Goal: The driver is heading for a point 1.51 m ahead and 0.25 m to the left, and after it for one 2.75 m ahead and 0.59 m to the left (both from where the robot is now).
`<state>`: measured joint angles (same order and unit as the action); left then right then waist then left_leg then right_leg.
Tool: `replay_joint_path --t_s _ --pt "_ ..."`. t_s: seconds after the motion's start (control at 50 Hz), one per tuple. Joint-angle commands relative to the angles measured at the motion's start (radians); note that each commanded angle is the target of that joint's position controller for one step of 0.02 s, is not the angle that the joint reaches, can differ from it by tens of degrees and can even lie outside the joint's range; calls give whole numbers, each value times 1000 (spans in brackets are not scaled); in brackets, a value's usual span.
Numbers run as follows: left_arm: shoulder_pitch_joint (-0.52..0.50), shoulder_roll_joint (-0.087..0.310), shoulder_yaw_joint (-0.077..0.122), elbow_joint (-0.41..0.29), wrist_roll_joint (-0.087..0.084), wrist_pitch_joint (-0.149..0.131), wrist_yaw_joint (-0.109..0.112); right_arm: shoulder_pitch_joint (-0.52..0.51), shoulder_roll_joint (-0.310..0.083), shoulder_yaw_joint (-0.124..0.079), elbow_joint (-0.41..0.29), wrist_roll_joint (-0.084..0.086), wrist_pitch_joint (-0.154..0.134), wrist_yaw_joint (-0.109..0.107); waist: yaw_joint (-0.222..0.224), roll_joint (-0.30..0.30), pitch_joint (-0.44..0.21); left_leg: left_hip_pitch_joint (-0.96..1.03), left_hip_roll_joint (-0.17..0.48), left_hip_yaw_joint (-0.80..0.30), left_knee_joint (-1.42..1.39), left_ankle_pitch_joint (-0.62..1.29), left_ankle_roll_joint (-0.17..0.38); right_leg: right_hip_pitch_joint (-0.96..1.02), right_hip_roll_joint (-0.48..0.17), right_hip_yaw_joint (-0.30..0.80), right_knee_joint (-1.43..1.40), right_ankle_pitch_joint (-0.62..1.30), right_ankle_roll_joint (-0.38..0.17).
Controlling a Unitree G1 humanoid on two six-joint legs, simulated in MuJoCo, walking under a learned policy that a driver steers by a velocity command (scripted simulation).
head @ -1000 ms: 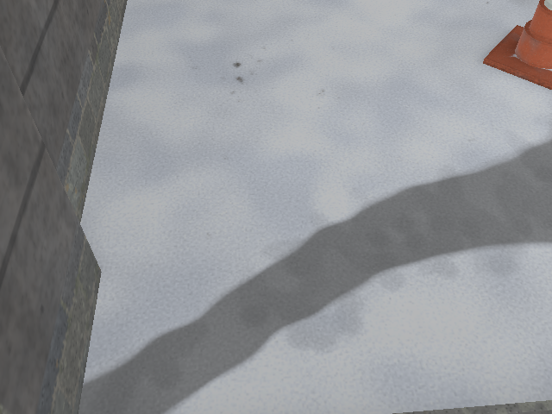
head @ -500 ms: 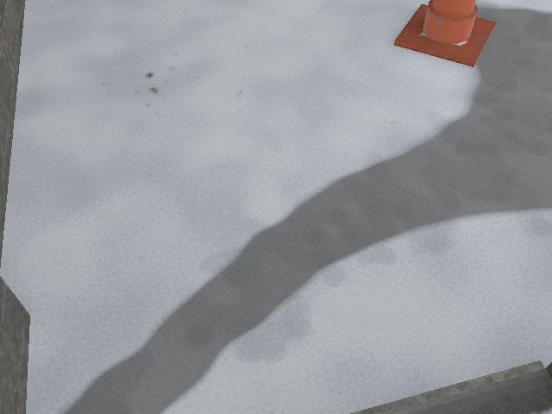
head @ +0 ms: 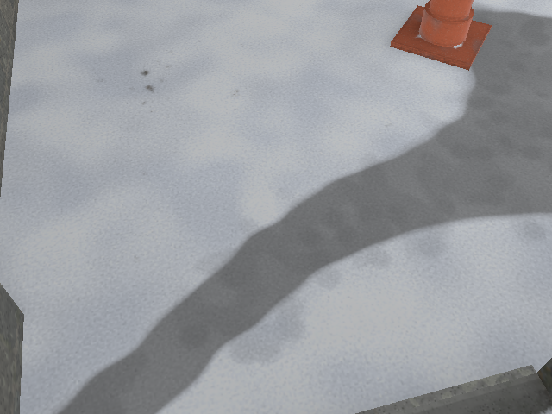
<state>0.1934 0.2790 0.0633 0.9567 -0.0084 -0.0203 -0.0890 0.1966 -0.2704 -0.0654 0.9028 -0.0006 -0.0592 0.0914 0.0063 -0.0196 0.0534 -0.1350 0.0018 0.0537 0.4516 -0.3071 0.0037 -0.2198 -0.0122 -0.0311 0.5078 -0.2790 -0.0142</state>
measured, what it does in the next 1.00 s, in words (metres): stands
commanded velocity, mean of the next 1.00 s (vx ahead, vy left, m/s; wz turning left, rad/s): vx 0.03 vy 0.00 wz -0.01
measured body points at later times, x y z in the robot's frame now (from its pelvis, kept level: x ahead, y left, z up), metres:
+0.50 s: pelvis +0.00 +0.00 +0.01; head +0.03 +0.00 +0.46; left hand +0.06 +0.27 -0.14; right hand +0.05 -0.27 -0.13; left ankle -0.04 +0.11 -0.74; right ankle +0.00 -0.11 -0.74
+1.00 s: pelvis +0.03 +0.00 -0.01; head +0.03 +0.00 +0.44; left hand +0.02 +0.27 -0.16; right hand +0.03 -0.26 -0.16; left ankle -0.04 +0.11 -0.73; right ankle +0.00 -0.10 -0.74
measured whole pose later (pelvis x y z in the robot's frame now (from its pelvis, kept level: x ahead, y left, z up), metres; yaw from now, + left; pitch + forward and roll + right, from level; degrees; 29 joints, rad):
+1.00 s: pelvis +0.03 +0.00 -0.01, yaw +1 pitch -1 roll -1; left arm 0.27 0.26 0.05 1.13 0.02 0.00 0.02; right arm 0.33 -0.23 -0.05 1.08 -0.03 0.01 -0.02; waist 0.01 0.01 -0.01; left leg -0.18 0.02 0.00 0.65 -0.52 0.04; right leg -0.19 0.03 -0.04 0.56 -0.36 -0.07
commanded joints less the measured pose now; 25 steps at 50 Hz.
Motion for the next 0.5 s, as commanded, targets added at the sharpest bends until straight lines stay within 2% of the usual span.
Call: replay_joint_path --t_s 0.02,0.22,0.5 --pt "13 121 20 -23 0 -8 5 36 -130 -31 -28 -2 -4 -4 -11 11 -42 51 7 -22 -68 281 13 4 -9 4 -81 271 -10" --pt "20 136 16 22 8 -3 7 39 -136 -35 3 -4 15 -8 -7 3 -32 63 -1 -19 -110 273 9 62 -15 4 -113 304 -10" --pt "35 129 10 72 12 8 7 94 -127 -27 53 -6 31 -10 -4 7 -5 69 -5 -22 -150 263 4 95 -8 -3 -146 303 -8"
Velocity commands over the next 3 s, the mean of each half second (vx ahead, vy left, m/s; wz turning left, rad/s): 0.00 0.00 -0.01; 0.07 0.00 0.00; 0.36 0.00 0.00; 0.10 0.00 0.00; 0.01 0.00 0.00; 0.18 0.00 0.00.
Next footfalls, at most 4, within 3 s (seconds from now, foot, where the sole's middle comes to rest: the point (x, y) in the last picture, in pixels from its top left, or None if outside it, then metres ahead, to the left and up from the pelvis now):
1.24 left None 0.19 0.22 -0.91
1.68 right None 0.50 0.00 -0.93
2.06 left None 0.57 0.30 -1.08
2.28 right None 0.54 0.07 -0.98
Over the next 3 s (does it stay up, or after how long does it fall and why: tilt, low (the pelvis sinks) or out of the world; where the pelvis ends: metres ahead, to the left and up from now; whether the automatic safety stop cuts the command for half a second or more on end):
stays up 0.59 0.27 -0.30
